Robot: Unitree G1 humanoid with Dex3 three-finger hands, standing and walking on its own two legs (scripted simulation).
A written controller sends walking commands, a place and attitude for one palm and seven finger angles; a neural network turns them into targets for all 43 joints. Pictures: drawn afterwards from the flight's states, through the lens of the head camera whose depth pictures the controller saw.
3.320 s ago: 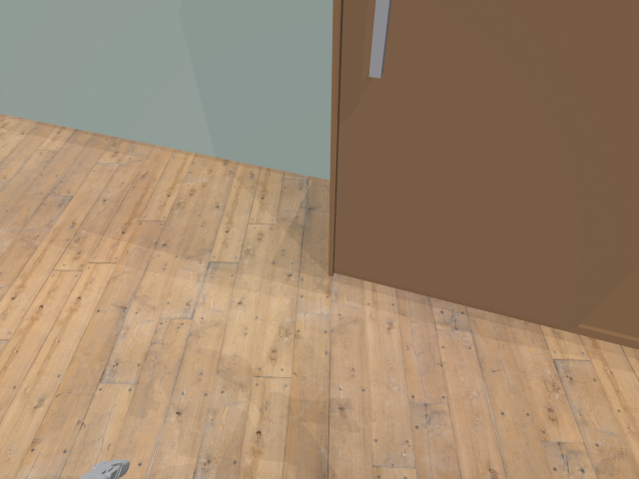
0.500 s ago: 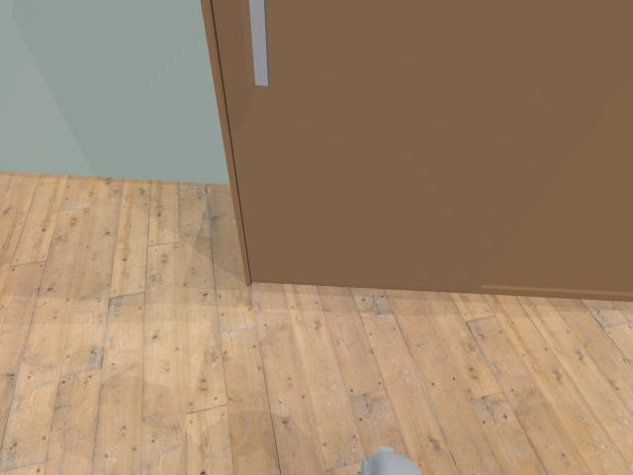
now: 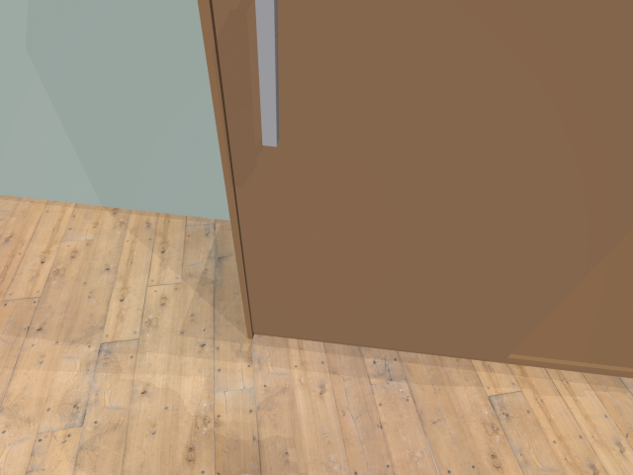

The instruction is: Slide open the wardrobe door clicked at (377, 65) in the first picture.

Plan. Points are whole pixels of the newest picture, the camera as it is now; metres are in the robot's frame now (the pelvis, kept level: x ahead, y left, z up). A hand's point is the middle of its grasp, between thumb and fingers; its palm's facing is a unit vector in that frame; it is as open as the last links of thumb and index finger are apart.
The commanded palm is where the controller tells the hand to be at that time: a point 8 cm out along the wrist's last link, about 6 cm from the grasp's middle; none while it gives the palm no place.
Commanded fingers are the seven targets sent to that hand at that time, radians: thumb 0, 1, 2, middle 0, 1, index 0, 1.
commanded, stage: take the last steps up to it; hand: left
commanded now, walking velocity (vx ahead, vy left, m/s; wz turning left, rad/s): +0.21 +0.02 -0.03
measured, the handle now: (270, 54) +0.65 +0.13 +0.23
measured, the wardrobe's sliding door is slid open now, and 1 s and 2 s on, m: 0.00 0.00 0.00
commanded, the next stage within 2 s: come to a stop and stand still in 0.12 s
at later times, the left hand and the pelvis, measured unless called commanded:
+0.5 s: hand (195, 457) +0.18 +0.19 -0.17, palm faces +0.00 -0.97 -0.23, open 7.3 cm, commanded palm none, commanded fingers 0.00 0.90 0.90 -0.20 -0.30 -0.20 -0.30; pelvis +0.13 +0.01 -0.01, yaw +0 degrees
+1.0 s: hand out of the picture +0.11 +0.23 -0.18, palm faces +0.03 -0.98 -0.20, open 7.4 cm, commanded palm none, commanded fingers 0.00 0.90 0.90 -0.20 -0.30 -0.20 -0.30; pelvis +0.09 +0.05 +0.00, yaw -1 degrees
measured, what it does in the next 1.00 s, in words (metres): walks ahead: left foot, then right foot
